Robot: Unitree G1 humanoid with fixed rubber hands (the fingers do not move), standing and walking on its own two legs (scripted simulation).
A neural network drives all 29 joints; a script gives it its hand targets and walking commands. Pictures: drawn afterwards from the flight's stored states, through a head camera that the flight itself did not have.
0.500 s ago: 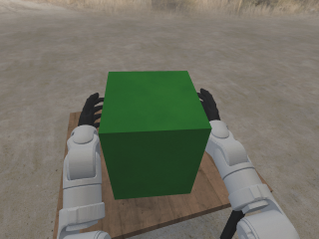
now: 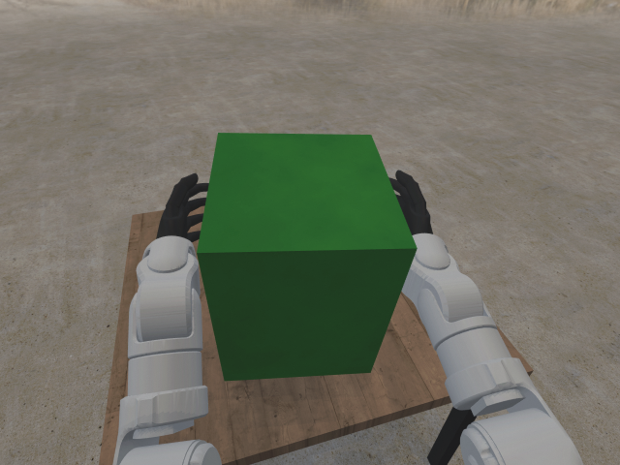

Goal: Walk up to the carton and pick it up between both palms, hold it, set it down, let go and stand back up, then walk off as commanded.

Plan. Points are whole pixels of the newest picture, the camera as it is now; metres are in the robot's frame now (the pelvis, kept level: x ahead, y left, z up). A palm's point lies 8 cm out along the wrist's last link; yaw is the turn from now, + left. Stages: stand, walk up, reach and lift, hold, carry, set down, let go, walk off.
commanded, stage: hold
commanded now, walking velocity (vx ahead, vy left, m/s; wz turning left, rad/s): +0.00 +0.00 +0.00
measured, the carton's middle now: (297, 258) +0.37 +0.01 +0.14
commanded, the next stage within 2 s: none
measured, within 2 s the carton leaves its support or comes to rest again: neither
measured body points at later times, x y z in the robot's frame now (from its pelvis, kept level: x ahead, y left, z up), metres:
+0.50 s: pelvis -0.01 +0.00 +0.00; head -0.07 +0.02 +0.45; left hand +0.35 +0.15 +0.19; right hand +0.36 -0.14 +0.18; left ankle +0.00 +0.12 -0.75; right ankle +0.01 -0.13 -0.75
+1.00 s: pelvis +0.00 +0.00 +0.00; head -0.04 +0.02 +0.45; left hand +0.36 +0.17 +0.19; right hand +0.37 -0.13 +0.19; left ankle +0.00 +0.12 -0.75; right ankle +0.01 -0.13 -0.75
